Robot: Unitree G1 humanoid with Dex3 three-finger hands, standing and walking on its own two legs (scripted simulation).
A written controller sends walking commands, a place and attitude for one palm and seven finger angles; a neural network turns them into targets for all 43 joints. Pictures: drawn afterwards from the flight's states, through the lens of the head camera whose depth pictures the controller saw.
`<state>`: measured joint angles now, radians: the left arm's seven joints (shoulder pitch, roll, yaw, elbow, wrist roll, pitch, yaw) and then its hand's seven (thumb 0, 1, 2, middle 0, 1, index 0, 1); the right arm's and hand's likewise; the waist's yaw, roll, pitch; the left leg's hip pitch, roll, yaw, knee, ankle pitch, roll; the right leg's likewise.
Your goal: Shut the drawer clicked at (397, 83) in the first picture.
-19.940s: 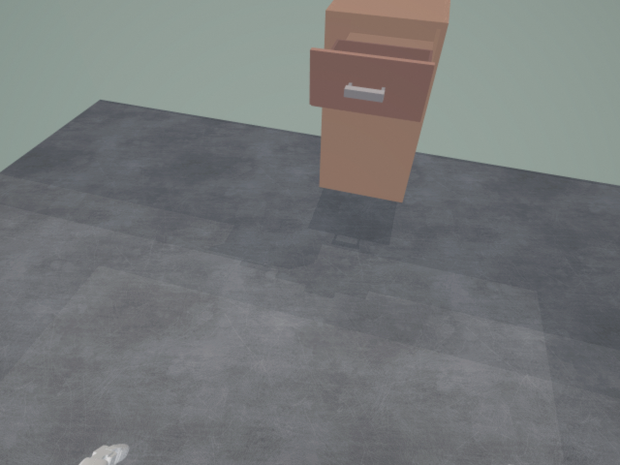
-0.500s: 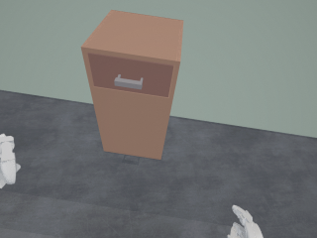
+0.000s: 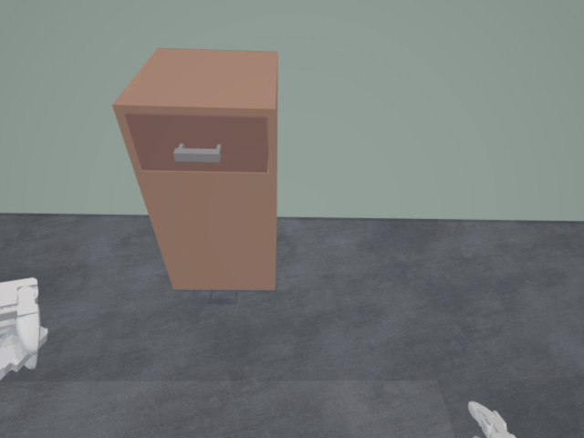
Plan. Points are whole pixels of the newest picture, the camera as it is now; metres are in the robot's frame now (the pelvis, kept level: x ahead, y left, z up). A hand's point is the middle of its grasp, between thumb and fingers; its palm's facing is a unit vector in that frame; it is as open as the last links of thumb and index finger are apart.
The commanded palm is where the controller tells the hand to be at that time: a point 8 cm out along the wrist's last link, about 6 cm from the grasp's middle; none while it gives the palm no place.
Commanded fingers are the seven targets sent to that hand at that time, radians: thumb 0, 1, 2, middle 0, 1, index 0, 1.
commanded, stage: stop stepping back and stand still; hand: left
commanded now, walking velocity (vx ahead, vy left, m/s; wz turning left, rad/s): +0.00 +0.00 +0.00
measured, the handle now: (198, 151) +0.86 +0.27 -0.06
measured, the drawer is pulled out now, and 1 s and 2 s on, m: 0.00 0.00 0.00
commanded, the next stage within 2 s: let the arm hang, fingers relaxed in 0.92 s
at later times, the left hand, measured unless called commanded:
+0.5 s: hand out of the picture +0.12 +0.29 +0.17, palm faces +0.41 -0.83 -0.39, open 3.3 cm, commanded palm +0.08 +0.33 +0.19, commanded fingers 0.00 0.90 0.90 -1.40 -1.60 -1.40 -1.60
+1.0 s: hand out of the picture +0.11 +0.31 +0.16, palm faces +0.38 -0.81 -0.44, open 3.3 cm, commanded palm none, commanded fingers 0.00 0.90 0.90 -1.40 -1.60 -1.40 -1.60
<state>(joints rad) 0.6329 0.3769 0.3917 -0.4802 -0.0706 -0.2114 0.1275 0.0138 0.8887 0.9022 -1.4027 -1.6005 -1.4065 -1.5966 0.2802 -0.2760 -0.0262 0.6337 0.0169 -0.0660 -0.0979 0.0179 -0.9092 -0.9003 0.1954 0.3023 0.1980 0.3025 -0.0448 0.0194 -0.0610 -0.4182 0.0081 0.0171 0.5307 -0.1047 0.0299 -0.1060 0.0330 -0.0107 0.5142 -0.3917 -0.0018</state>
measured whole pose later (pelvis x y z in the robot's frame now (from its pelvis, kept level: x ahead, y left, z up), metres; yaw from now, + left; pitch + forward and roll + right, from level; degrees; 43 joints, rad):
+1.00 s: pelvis -0.07 +0.06 +0.01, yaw +1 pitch -1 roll -1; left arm 0.64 0.35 0.36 -0.51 -0.04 -0.20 0.13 0.02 0.89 0.90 -1.40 -1.60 -1.41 -1.60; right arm 0.23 -0.21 0.01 0.64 0.00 -0.12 -0.08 0.02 -0.91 -0.90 0.20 0.30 0.20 0.30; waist 0.00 0.02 0.00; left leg -0.30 0.02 0.03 0.48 -0.17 0.02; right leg -0.18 0.00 -0.03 0.45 -0.25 0.01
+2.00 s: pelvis -0.07 +0.05 +0.01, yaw +2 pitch -3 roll +0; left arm 0.18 0.22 0.01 1.11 0.01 0.00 0.01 0.01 0.91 0.90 -0.20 -0.31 -0.21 -0.31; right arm 0.19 -0.21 -0.02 1.14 -0.02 0.01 -0.01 0.01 -0.91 -0.90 0.20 0.30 0.20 0.30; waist -0.01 0.02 0.05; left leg -0.23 0.00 0.00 0.41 -0.13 0.00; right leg -0.13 -0.01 -0.05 0.43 -0.25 -0.01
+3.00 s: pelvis -0.05 +0.05 +0.02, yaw +1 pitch -2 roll +0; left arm 0.15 0.26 0.02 1.14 0.01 -0.01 0.01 0.01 0.91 0.90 -0.20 -0.30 -0.20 -0.30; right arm 0.14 -0.27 -0.02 1.15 -0.02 0.00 -0.01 0.01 -0.91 -0.90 0.20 0.30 0.20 0.30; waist -0.01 0.01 0.06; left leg -0.18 0.02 0.02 0.35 -0.14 -0.01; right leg -0.07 0.00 -0.04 0.34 -0.24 -0.01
